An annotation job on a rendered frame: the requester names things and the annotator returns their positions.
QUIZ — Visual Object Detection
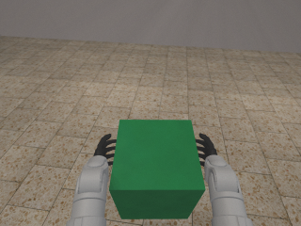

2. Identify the left robot forearm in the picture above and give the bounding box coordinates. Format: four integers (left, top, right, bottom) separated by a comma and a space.
66, 155, 109, 226

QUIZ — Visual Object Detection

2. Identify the robot left hand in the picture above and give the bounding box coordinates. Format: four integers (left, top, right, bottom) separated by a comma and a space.
93, 134, 117, 166

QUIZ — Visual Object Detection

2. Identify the right robot forearm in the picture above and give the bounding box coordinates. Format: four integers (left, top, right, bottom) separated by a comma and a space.
204, 154, 253, 226

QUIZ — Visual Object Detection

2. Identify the carton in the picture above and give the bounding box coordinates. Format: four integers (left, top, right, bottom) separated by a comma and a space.
109, 120, 206, 219

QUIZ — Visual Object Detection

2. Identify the robot right hand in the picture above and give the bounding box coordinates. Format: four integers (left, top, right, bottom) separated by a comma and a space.
195, 133, 218, 167

